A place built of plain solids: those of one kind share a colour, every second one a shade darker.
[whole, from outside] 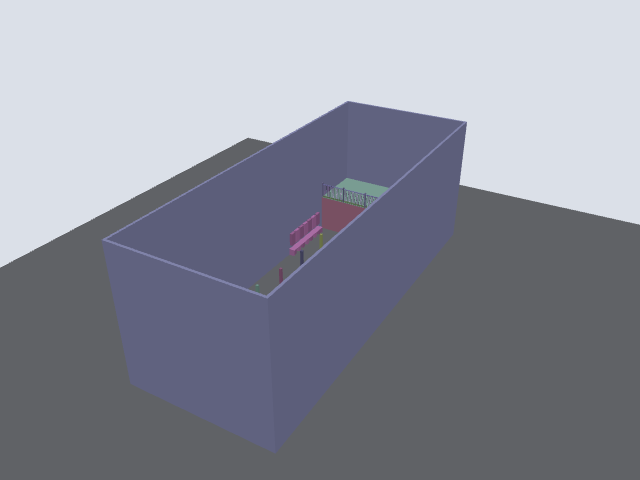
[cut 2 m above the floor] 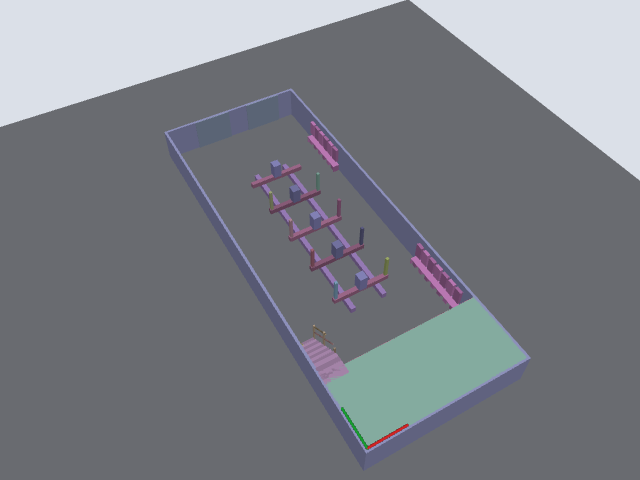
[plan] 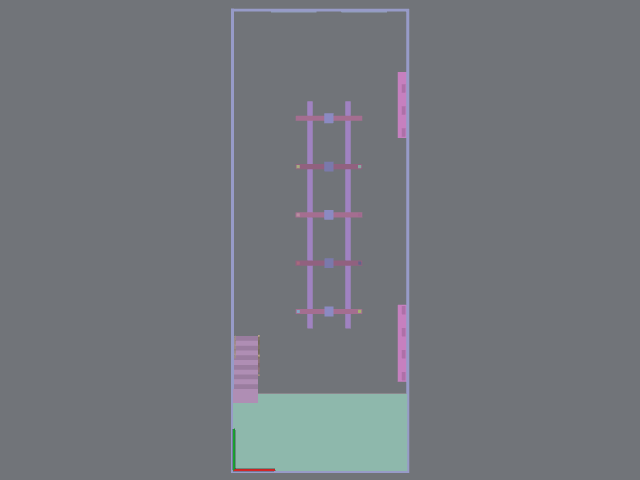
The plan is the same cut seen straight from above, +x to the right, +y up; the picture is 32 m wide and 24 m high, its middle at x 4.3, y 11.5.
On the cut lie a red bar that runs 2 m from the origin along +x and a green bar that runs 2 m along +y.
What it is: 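A boat hall 8.6 x 22.9 m, 8.5 m high; a lifeboat 14.2 m long and 4.6 m in beam on its cradle down the middle, its keel 1.55 m over the floor; a walk along either side; at the rear a crew gallery 3.8 m deep at 2.54 m over closed stores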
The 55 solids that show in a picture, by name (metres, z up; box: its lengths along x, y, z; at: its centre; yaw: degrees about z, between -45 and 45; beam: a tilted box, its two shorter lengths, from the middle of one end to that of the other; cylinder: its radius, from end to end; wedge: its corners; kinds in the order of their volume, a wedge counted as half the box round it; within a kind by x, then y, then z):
{
 "gal_1": {"box": [8.71, 3.86, 2.58], "at": [4.3, 1.88, 1.24]},
 "wall_1": {"box": [0.15, 23.22, 8.56], "at": [-0.07, 11.46, 4.23]},
 "wall_2": {"box": [8.91, 0.15, 8.56], "at": [4.3, -0.07, 4.23]},
 "wall_3": {"box": [8.91, 0.15, 8.56], "at": [4.3, 23.0, 4.23]},
 "wall_4": {"box": [0.15, 23.22, 8.56], "at": [8.69, 11.46, 4.23]},
 "stair_1": {"box": [1.25, 0.7, 2.39], "at": [0.57, 3.7, 1.15]},
 "stair_2": {"box": [1.25, 0.7, 2.19], "at": [0.57, 3.94, 1.05]},
 "stair_3": {"box": [1.25, 0.7, 2.0], "at": [0.57, 4.18, 0.95]},
 "stair_4": {"box": [1.25, 0.7, 1.8], "at": [0.57, 4.42, 0.85]},
 "stair_5": {"box": [1.25, 0.7, 1.61], "at": [0.57, 4.66, 0.76]},
 "stair_6": {"box": [1.25, 0.7, 1.42], "at": [0.57, 4.9, 0.66]},
 "stair_7": {"box": [1.25, 0.7, 1.22], "at": [0.57, 5.15, 0.56]},
 "stair_8": {"box": [1.25, 0.7, 1.02], "at": [0.57, 5.39, 0.46]},
 "stair_9": {"box": [1.25, 0.7, 0.83], "at": [0.57, 5.63, 0.36]},
 "stair_10": {"box": [1.25, 0.7, 0.64], "at": [0.57, 5.87, 0.27]},
 "stair_11": {"box": [1.25, 0.7, 0.44], "at": [0.57, 6.11, 0.17]},
 "stair_12": {"box": [1.25, 0.7, 0.24], "at": [0.57, 6.35, 0.07]},
 "beam_1": {"box": [0.28, 11.36, 0.39], "at": [3.8, 12.76, 0.14]},
 "beam_2": {"box": [0.28, 11.36, 0.39], "at": [5.7, 12.76, 0.14]},
 "cross_1": {"box": [3.33, 0.26, 0.3], "at": [4.75, 7.93, 0.49]},
 "cross_2": {"box": [3.33, 0.26, 0.3], "at": [4.75, 10.34, 0.49]},
 "cross_3": {"box": [3.33, 0.26, 0.3], "at": [4.75, 12.76, 0.49]},
 "cross_4": {"box": [3.33, 0.26, 0.3], "at": [4.75, 15.17, 0.49]},
 "cross_5": {"box": [3.33, 0.26, 0.3], "at": [4.75, 17.58, 0.49]},
 "sdoor_1": {"box": [2.28, 0.05, 5.25], "at": [2.99, 22.89, 2.58]},
 "sdoor_2": {"box": [2.28, 0.05, 5.25], "at": [6.51, 22.89, 2.58]},
 "kit_1": {"box": [0.42, 3.85, 0.04], "at": [8.4, 6.33, 0.43]},
 "kit_2": {"box": [0.42, 3.3, 0.04], "at": [8.4, 18.25, 0.43]},
 "kit_3": {"box": [0.19, 0.43, 0.9], "at": [8.48, 4.68, 1.17]},
 "kit_4": {"box": [0.19, 0.43, 0.9], "at": [8.48, 5.24, 1.17]},
 "kit_5": {"box": [0.19, 0.43, 0.9], "at": [8.48, 5.79, 1.17]},
 "kit_6": {"box": [0.19, 0.43, 0.9], "at": [8.48, 6.33, 1.17]},
 "kit_7": {"box": [0.19, 0.43, 0.9], "at": [8.48, 6.88, 1.17]},
 "kit_8": {"box": [0.19, 0.43, 0.9], "at": [8.48, 7.43, 1.17]},
 "kit_9": {"box": [0.19, 0.43, 0.9], "at": [8.48, 7.99, 1.17]},
 "kit_10": {"box": [0.19, 0.43, 0.9], "at": [8.48, 16.87, 1.17]},
 "kit_11": {"box": [0.19, 0.43, 0.9], "at": [8.48, 17.42, 1.17]},
 "kit_12": {"box": [0.19, 0.43, 0.9], "at": [8.48, 17.97, 1.17]},
 "kit_13": {"box": [0.19, 0.43, 0.9], "at": [8.48, 18.52, 1.17]},
 "kit_14": {"box": [0.19, 0.43, 0.9], "at": [8.48, 19.07, 1.17]},
 "kit_15": {"box": [0.19, 0.43, 0.9], "at": [8.48, 19.62, 1.17]},
 "keelblock_1": {"box": [0.46, 0.5, 0.91], "at": [4.75, 7.93, 1.09]},
 "keelblock_2": {"box": [0.46, 0.5, 0.91], "at": [4.75, 10.34, 1.09]},
 "keelblock_3": {"box": [0.46, 0.5, 0.91], "at": [4.75, 12.76, 1.09]},
 "keelblock_4": {"box": [0.46, 0.5, 0.91], "at": [4.75, 15.17, 1.09]},
 "keelblock_5": {"box": [0.46, 0.5, 0.91], "at": [4.75, 17.58, 1.09]},
 "face_1": {"box": [7.41, 0.012, 2.56], "at": [4.91, 3.82, 1.23]},
 "shore3e_1": {"box": [0.16, 0.16, 1.68], "at": [6.28, 15.17, 1.48]},
 "shore3w_1": {"box": [0.16, 0.16, 1.68], "at": [3.21, 15.17, 1.48]},
 "shore0e_1": {"box": [0.16, 0.16, 1.47], "at": [6.28, 7.93, 1.38]},
 "shore0w_1": {"box": [0.16, 0.16, 1.47], "at": [3.21, 7.93, 1.38]},
 "shore2e_1": {"box": [0.16, 0.16, 1.47], "at": [6.28, 12.76, 1.37]},
 "shore2w_1": {"box": [0.16, 0.16, 1.47], "at": [3.21, 12.76, 1.37]},
 "shore1e_1": {"box": [0.16, 0.16, 1.46], "at": [6.28, 10.34, 1.37]},
 "shore1w_1": {"box": [0.16, 0.16, 1.46], "at": [3.21, 10.34, 1.37]}
}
